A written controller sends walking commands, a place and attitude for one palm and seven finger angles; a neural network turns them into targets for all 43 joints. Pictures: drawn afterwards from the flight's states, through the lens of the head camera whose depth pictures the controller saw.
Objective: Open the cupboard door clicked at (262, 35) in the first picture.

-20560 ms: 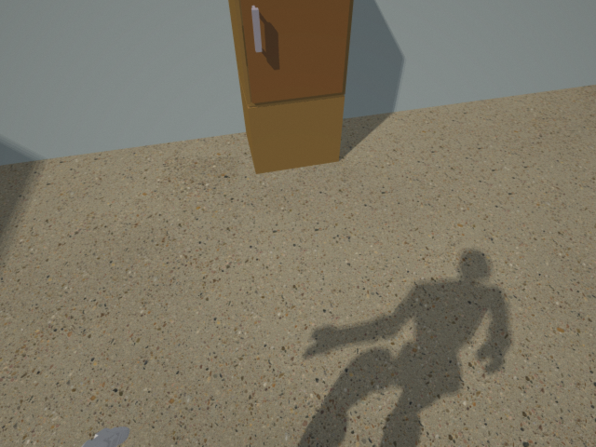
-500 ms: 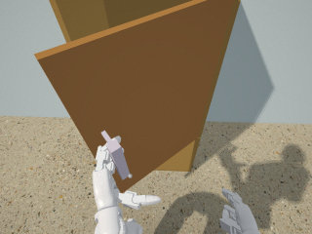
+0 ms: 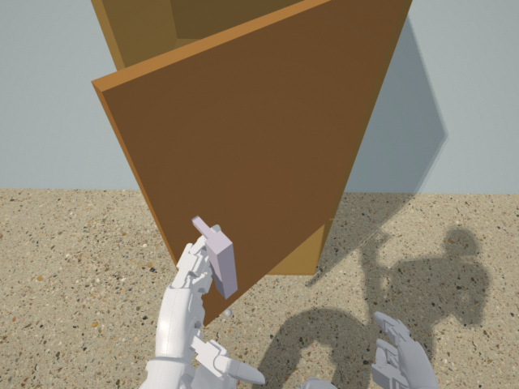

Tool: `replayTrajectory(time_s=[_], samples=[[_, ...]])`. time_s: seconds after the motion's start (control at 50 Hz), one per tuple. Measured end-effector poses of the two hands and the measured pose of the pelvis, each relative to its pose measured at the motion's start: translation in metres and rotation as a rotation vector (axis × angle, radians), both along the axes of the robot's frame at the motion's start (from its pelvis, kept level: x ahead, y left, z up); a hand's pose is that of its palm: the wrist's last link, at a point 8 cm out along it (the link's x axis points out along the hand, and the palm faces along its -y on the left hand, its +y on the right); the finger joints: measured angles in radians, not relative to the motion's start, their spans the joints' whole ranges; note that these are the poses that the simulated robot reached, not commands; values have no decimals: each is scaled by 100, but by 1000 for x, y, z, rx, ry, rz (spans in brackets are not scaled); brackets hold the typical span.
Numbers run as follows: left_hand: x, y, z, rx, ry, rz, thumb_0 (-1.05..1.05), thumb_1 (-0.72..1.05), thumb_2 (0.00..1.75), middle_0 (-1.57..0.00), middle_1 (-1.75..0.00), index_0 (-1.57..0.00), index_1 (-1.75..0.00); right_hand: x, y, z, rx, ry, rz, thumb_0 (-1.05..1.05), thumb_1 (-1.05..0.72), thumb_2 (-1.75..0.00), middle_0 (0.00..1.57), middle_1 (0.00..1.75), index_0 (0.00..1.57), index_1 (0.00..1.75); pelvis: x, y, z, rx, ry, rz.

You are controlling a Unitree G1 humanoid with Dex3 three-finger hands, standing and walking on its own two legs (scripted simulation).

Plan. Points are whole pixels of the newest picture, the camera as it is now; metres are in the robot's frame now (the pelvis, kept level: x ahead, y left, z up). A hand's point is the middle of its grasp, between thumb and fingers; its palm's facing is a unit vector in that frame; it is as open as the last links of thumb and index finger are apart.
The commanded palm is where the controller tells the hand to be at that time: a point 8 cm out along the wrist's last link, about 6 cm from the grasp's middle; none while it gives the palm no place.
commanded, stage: slide the hand sideways off the handle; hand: left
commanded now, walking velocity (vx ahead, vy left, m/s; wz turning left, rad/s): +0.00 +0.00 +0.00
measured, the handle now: (214, 258) +0.29 +0.08 +0.06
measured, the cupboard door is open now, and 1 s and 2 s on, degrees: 42 42 42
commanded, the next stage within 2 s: draw the hand back to the body in 0.82 s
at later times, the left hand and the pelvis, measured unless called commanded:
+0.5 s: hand (192, 346) +0.18 +0.09 +0.06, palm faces -0.01 -1.00 +0.00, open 16.2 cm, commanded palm +0.15 +0.15 +0.06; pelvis +0.00 -0.01 -0.01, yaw +1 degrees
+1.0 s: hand (168, 364) +0.16 +0.12 +0.06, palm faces -0.01 -1.00 -0.02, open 16.3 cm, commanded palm +0.13 +0.18 +0.08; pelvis -0.01 -0.02 -0.02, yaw +1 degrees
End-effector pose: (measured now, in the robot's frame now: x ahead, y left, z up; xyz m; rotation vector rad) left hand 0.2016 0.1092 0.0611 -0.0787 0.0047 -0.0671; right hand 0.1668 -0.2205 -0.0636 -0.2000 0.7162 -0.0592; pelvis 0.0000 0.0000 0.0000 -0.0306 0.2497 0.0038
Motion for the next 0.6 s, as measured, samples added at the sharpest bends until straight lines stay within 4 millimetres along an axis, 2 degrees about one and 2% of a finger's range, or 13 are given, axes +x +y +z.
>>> replayTrajectory(time_s=[0.3, 0.6], samples=[[-31, 27, 6, 51, 5, 54, -1, -50, 30, -17, -31, -18, -32, 18, 19, 0, 41, -44, 51, 2, -91, -90, 20, 30, 20, 30, 0, 2, -6, -7, 2, 5], [-50, 43, 5, 85, 28, 73, -1, -50, 30, -16, -30, -17, -31, 22, -6, -5, 17, -50, 12, 1, -91, -90, 20, 30, 20, 30, 0, -13, -11, -5, 10, 12]])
